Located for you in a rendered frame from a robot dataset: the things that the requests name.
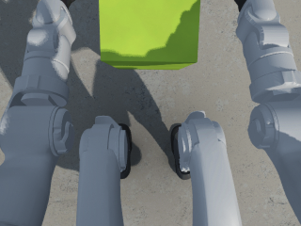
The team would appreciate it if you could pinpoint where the left robot upper arm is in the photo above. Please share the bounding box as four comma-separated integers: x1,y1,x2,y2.
0,105,75,226

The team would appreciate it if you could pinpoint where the robot left forearm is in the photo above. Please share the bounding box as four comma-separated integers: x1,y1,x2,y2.
0,0,76,152

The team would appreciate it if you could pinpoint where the robot right hand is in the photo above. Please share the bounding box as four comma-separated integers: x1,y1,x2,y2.
234,0,246,12

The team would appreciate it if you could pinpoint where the robot right forearm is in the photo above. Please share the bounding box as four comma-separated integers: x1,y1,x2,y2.
235,0,301,104

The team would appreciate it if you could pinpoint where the robot left foot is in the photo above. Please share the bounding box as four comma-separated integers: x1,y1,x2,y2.
119,123,133,179

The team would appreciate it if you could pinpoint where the right robot thigh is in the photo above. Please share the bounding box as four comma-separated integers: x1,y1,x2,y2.
178,118,243,226

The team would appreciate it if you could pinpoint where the right robot upper arm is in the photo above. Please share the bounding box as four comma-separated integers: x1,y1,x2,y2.
247,100,301,225

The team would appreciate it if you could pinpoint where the robot left hand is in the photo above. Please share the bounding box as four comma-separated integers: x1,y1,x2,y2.
60,0,75,10

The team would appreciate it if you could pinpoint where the carton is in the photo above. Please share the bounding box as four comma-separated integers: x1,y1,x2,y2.
99,0,200,71

